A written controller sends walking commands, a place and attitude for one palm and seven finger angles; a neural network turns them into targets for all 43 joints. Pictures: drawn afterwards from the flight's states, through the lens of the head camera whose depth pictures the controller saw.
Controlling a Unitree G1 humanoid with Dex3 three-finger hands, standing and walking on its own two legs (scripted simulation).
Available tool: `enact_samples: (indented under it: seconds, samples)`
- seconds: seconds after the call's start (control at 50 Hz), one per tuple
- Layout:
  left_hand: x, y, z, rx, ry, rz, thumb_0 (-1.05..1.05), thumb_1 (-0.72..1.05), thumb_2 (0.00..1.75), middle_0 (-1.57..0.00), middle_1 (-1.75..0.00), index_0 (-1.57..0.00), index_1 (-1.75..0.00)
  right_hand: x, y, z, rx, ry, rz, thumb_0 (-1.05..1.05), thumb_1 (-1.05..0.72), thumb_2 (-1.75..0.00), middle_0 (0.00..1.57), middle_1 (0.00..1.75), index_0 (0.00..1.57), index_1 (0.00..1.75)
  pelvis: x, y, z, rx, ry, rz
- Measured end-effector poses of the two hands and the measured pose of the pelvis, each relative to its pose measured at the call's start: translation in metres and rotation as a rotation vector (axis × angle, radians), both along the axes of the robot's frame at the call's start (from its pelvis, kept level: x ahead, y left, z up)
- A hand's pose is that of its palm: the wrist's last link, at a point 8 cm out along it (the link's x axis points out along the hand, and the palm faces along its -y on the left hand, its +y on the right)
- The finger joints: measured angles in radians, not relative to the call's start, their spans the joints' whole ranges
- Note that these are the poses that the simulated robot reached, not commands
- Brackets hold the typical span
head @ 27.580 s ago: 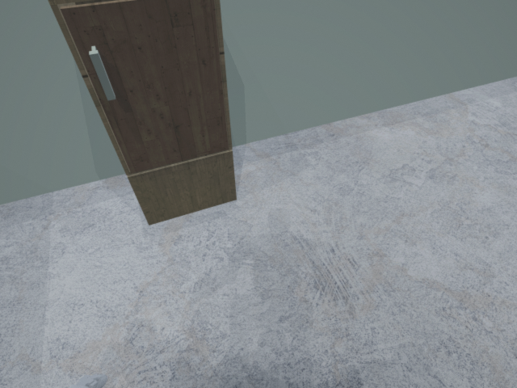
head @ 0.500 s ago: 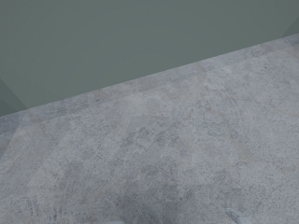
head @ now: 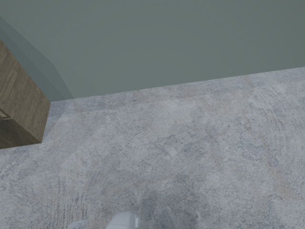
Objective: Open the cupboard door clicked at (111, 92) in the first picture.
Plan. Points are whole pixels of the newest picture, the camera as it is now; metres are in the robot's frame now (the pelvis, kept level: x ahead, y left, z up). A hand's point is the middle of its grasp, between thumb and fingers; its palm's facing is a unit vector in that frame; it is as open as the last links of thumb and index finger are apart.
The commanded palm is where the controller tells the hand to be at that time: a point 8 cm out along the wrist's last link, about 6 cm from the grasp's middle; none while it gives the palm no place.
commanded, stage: turn to face it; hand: left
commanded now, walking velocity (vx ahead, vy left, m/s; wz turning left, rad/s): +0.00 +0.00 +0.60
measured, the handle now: out of the picture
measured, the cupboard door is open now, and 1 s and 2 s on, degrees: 44 44 44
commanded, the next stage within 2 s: take the last steps up to it in 1.40 s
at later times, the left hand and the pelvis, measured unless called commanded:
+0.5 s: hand out of the picture +0.04 +0.23 -0.16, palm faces +0.31 -0.91 -0.28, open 7.4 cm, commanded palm none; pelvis +0.01 +0.00 +0.00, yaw +17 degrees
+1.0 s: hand out of the picture -0.05 +0.20 -0.19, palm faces +0.60 -0.77 -0.23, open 7.4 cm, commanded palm none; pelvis +0.02 -0.01 -0.01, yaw +36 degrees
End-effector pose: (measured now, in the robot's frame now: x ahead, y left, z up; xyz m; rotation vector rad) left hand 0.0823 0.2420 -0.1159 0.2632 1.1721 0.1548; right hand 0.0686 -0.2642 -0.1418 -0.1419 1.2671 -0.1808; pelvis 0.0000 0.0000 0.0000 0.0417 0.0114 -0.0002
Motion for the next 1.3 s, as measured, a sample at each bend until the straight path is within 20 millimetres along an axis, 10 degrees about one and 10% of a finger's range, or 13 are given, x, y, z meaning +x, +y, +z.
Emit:
enact_samples:
  seconds: [0.26,0.46,0.7,0.98,1.3]
  samples:
    - [-0.083,0.029,-0.044,-0.071,0.117,0.256,0.00,0.90,0.90,-0.21,-0.30,-0.20,-0.30,0.096,0.049,0.012,-0.056,-0.133,0.283,0.00,-0.91,-0.90,0.20,0.30,0.20,0.30,0.004,0.016,-0.018,-0.029,0.005,0.180]
    - [-0.068,0.039,-0.015,-0.019,0.018,0.333,0.01,0.91,0.90,-0.20,-0.29,-0.20,-0.30,0.094,0.049,0.014,-0.044,-0.066,0.358,0.00,-0.90,-0.90,0.20,0.30,0.20,0.30,0.008,0.003,-0.003,-0.050,0.004,0.278]
    - [-0.083,-0.010,-0.005,-0.002,-0.023,0.437,0.00,0.90,0.90,-0.20,-0.29,-0.20,-0.30,0.128,0.026,0.000,-0.014,-0.007,0.440,0.00,-0.91,-0.90,0.20,0.30,0.20,0.30,0.021,-0.027,-0.004,-0.020,-0.009,0.442]
    - [-0.169,-0.010,-0.043,-0.092,0.090,0.696,0.00,0.90,0.90,-0.21,-0.29,-0.20,-0.30,0.186,0.108,0.017,-0.057,-0.126,0.713,0.00,-0.91,-0.90,0.20,0.30,0.20,0.30,0.020,-0.006,-0.015,-0.045,0.001,0.626]
    - [-0.140,-0.030,-0.009,0.024,-0.025,0.776,0.00,0.91,0.90,-0.20,-0.29,-0.20,-0.30,0.202,0.094,-0.013,0.014,-0.006,0.785,0.00,-0.90,-0.90,0.20,0.30,0.20,0.30,0.052,-0.036,-0.012,-0.025,-0.008,0.757]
